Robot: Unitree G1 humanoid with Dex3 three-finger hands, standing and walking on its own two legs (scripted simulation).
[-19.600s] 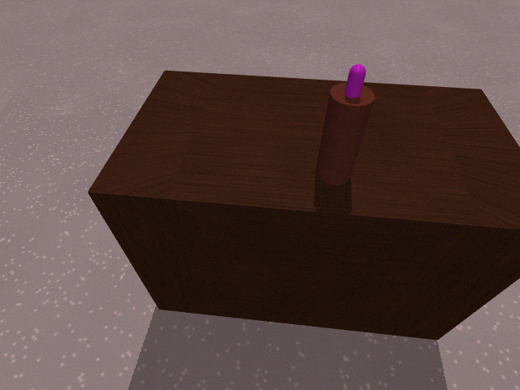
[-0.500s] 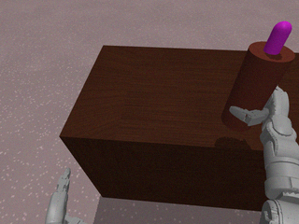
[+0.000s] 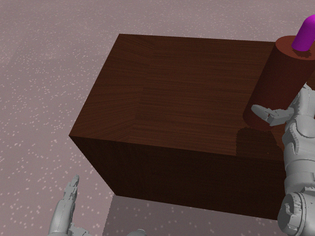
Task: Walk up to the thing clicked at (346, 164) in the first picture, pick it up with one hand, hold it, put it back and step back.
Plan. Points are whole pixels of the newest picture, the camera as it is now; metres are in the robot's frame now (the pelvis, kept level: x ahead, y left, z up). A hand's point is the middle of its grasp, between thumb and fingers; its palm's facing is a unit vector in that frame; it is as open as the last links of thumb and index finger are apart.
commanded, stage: lower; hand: right
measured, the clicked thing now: (281, 79) +0.48 -0.19 +0.16
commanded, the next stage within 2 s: loosen in 0.72 s
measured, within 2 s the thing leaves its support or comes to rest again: rests again in 1.48 s
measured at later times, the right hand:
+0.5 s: hand (265, 112) +0.48 -0.21 +0.04, palm faces +0.19 +0.98 -0.01, open 11.7 cm
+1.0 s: hand (267, 113) +0.48 -0.21 +0.03, palm faces +0.20 +0.98 -0.02, open 11.7 cm
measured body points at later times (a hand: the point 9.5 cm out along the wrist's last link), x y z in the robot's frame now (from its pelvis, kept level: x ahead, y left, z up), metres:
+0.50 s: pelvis +0.00 -0.01 -0.01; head +0.09 -0.03 +0.43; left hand +0.14 +0.27 -0.04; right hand +0.46 -0.26 +0.05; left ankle +0.03 +0.14 -0.71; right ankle +0.01 -0.14 -0.71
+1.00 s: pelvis -0.01 -0.01 -0.03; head +0.09 -0.04 +0.41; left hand +0.14 +0.25 -0.04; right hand +0.47 -0.27 +0.04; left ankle +0.03 +0.14 -0.71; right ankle +0.01 -0.14 -0.71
